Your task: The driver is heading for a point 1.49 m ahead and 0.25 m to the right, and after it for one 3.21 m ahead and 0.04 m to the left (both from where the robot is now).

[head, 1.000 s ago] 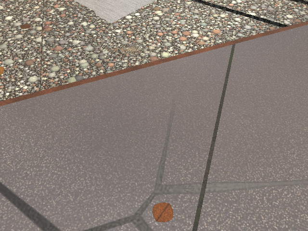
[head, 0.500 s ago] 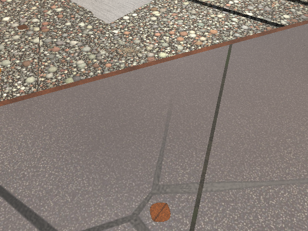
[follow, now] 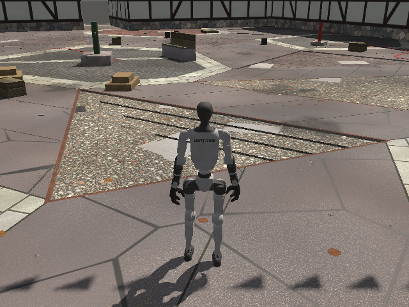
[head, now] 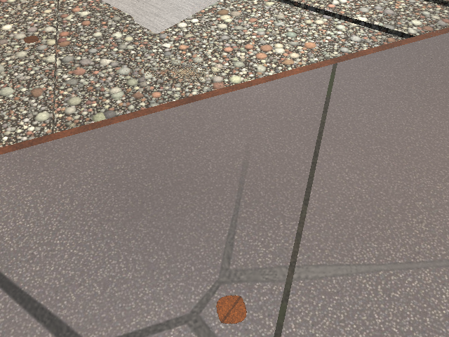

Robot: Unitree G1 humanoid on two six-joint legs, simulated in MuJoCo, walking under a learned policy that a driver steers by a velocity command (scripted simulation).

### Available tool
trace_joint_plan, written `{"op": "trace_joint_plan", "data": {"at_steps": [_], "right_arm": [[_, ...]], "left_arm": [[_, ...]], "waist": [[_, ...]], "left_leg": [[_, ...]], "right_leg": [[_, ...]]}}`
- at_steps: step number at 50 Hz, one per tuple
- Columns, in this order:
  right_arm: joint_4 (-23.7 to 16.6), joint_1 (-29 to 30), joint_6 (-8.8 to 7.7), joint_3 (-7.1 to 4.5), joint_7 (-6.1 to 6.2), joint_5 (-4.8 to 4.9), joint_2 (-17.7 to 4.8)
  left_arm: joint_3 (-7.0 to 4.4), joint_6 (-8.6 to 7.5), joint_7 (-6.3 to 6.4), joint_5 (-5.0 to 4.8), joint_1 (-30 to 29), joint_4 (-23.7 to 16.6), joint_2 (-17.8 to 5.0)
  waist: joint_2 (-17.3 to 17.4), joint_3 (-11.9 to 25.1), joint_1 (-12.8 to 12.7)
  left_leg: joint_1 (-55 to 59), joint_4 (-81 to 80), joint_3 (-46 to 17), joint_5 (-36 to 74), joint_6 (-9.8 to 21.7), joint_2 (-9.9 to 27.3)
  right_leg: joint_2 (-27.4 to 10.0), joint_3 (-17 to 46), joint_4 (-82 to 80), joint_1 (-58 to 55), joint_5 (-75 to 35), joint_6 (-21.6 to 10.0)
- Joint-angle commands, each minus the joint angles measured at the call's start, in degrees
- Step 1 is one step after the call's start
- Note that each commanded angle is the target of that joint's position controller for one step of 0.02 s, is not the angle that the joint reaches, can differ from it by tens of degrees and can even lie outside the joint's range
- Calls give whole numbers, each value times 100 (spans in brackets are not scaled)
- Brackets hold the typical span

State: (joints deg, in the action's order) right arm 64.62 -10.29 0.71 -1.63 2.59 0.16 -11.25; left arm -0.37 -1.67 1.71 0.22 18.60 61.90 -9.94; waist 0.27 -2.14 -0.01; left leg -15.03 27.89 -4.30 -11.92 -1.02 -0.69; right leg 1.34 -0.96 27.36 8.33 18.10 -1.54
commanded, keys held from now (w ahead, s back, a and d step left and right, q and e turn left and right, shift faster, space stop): no key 0.44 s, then w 0.56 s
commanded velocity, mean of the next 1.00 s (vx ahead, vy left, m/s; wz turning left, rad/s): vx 0.17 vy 0.00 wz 0.00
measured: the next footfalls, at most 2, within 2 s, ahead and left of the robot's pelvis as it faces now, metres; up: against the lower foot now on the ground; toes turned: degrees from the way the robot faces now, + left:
left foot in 0.76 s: +0.14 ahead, +0.15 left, +0.00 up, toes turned +2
right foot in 1.26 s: +0.52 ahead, -0.08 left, +0.00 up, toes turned -3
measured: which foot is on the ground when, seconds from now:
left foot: down 0.00-0.50, up 0.52-0.74, down 0.76-1.00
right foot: down 0.00-0.76, up 0.78-1.00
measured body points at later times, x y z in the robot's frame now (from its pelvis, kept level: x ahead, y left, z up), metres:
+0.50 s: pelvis +0.01 -0.01 +0.00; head +0.02 -0.01 +0.45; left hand -0.02 +0.23 -0.16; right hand +0.03 -0.25 -0.16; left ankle +0.03 +0.13 -0.74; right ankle -0.04 -0.10 -0.74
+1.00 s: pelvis +0.17 +0.06 +0.01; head +0.18 +0.08 +0.46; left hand +0.29 +0.32 -0.12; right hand +0.11 -0.17 -0.13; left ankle +0.10 +0.14 -0.74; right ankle +0.24 -0.11 -0.66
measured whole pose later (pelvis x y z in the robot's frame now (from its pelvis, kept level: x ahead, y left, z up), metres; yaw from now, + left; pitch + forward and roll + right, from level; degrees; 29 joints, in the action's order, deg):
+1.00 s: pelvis +0.17 +0.06 +0.01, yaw +0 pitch +1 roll +0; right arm 63.0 -24.3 -5.8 -1.1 -0.5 -0.2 -9.9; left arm -3.7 -5.2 -0.2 -1.4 10.9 52.3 -15.3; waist -2.5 1.1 2.8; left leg -1.1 13.9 3.4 -13.9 3.4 -2.8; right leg -6.9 0.3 58.4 37.1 7.2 -2.6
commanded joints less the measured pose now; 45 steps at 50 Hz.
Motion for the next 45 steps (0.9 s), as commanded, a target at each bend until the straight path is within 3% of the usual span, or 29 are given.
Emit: {"op": "trace_joint_plan", "data": {"at_steps": [1, 22, 23, 24, 25, 26, 27, 28, 29, 32, 34, 36, 37, 38, 39, 40, 41, 42, 43, 45], "right_arm": [[-125, -150, -33, -72, 21, 1, -547], [-100, -351, -35, -54, 48, 11, -498], [-50, -452, -30, -34, 49, 5, -417], [-44, -451, -28, -36, 51, 22, -407], [-84, -392, -49, -55, 49, 47, -435], [-208, -171, -113, -61, 27, 52, -461], [-372, 81, -215, -45, -12, 69, -429], [-489, 278, -321, -43, -62, 100, -431], [-562, 388, -407, -66, -110, 128, -469], [-664, 419, -619, -104, -227, 199, -505], [-605, 257, -675, -119, -286, 205, -420], [-244, -646, -639, -219, -300, 210, -475], [-91, -1232, -606, -306, -273, 208, -596], [14, -2007, -615, -441, -220, 173, -1027], [34, -2661, -662, -521, -256, 102, -1644], [14, -2215, -755, -363, -299, 15, -1217], [-206, -1579, -814, -263, -330, 40, -936], [-371, -1089, -828, -185, -376, 39, -769], [-465, -859, -813, -139, -409, 19, -702], [-434, -1016, -747, -75, -392, -18, -546]], "left_arm": [[-81, -25, 11, -3, 468, -67, -507], [-83, -23, 2, -13, 633, -68, -450], [-77, -17, 8, -11, 739, -10, -411], [-118, 2, 24, -44, 789, 6, -519], [-193, 16, 49, -91, 779, -41, -754], [-255, 7, 68, -131, 905, -73, -947], [-337, -33, 77, -152, 910, -120, -1166], [-383, -95, 84, -131, 870, -169, -1234], [-383, -166, 72, -85, 875, -198, -1155], [-376, -248, 6, -168, 732, -327, -1008], [-399, -210, -28, -194, 648, -370, -1124], [-393, -176, -50, -205, 580, -426, -1160], [-367, -209, -55, -196, 443, -485, -1142], [-271, -258, -89, -159, 155, -642, -846], [-136, -387, -86, -145, 273, -875, -260], [-209, -480, -96, -293, 147, -931, -558], [-246, -542, -141, -375, -74, -1030, -764], [-278, -562, -150, -331, -118, -1003, -837], [-334, -559, -137, -239, -149, -983, -898], [-391, -474, -177, -191, -94, -940, -891]], "waist": [[-47, -79, -1], [-50, -116, -7], [-99, 18, -8], [-217, -80, -44], [-485, -251, -100], [-755, -489, -218], [-996, -771, -291], [-968, -1010, -323], [-849, -1117, -333], [-558, -885, -233], [-635, -630, -99], [-564, -315, 293], [-469, -96, 610], [499, 161, 971], [1903, 695, 912], [1142, 407, 659], [721, -106, 444], [454, -271, 264], [348, -332, 149], [483, -280, 53]], "left_leg": [[456, -279, -71, 840, 240, 138], [447, -266, -45, 903, 193, 153], [504, -230, 58, 413, 189, 68], [330, -14, 250, -359, 194, -107], [-53, 397, 494, -1206, 209, -304], [-664, 903, 621, -1504, 235, -326], [-1143, 1467, 627, -1340, 292, -111], [-1603, 1945, 481, -1279, 352, 158], [-2120, 2364, 341, -1501, 400, 349], [-2212, 1659, 371, -1369, 495, 575], [-987, 833, 813, -883, 422, 276], [732, 322, 1191, -48, 309, -183], [1469, 192, 1072, -76, 366, -201], [2202, -575, -442, -753, 726, 838], [3029, -1656, -3372, -1500, 1628, 2262], [2597, -1882, -3958, -2252, 1785, 2466], [2129, -1853, -3208, -2204, 1582, 2302], [1763, -1905, -2386, -1596, 1365, 1982], [1475, -1959, -1749, -882, 1203, 1723], [1213, -2020, -822, 253, 1001, 1295]], "right_leg": [[-282, 260, -672, 647, -650, -65], [-281, 277, -700, 601, -821, -97], [-260, 275, -792, 546, -228, -122], [-286, 392, -929, 587, 745, -226], [-493, 760, -1143, 626, 1833, -450], [-988, 1452, -1526, 557, 2734, -761], [-1641, 2252, -1899, 556, 3095, -1107], [-2055, 2732, -2109, 517, 2911, -1349], [-2219, 2886, -2136, 218, 2436, -1441], [-1868, 2063, -1901, -421, 1129, -1099], [-1445, 1335, -1660, 101, 684, -922], [-1124, 946, -1091, 994, 341, -814], [-970, 754, -472, 1326, -377, -687], [-465, 114, 1474, 1980, -669, -319], [259, -25, 3458, 3283, 1123, -66], [-46, 711, 4520, 3769, 1198, -207], [-379, 772, 4744, 4097, 616, -386], [-637, 657, 4574, 3952, 20, -438], [-800, 583, 4232, 3749, -389, -430], [-926, 387, 3776, 3268, -781, -337]]}}
Velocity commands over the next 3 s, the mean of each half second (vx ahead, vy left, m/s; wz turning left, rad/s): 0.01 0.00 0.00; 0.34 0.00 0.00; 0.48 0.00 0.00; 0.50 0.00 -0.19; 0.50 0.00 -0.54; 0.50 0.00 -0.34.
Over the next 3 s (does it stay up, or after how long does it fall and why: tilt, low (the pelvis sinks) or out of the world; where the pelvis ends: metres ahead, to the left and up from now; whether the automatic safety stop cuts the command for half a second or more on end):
stays up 1.30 -0.13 0.00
